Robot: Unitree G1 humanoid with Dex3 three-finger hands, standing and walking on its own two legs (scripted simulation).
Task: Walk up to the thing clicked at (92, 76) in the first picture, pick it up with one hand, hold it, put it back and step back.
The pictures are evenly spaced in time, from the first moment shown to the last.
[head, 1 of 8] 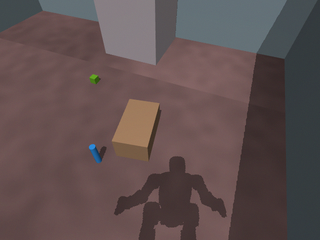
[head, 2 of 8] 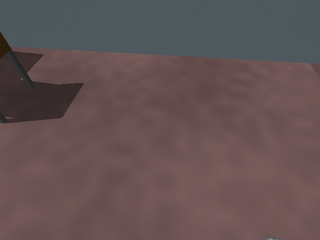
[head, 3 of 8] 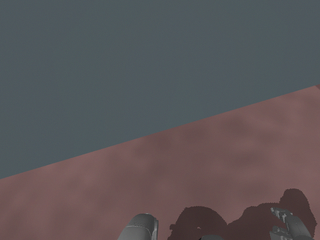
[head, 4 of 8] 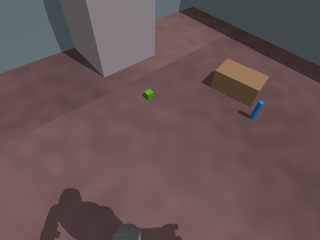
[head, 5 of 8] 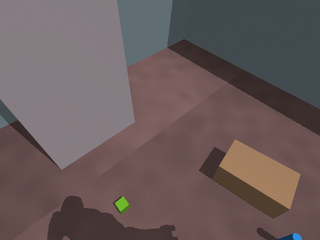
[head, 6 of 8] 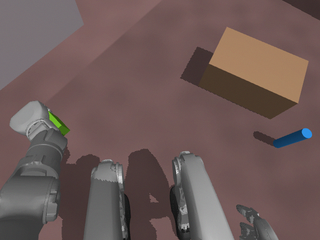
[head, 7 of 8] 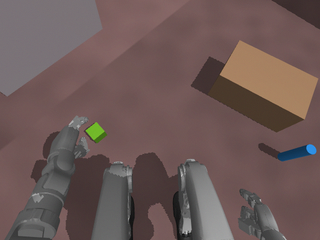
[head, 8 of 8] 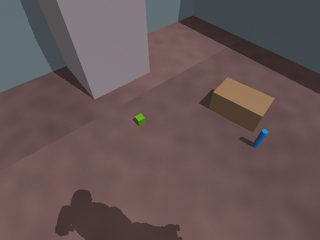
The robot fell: no
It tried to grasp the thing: yes
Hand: left
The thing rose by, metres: 0.66
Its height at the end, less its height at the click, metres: +0.00
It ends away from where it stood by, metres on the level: 0.00
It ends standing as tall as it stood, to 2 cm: yes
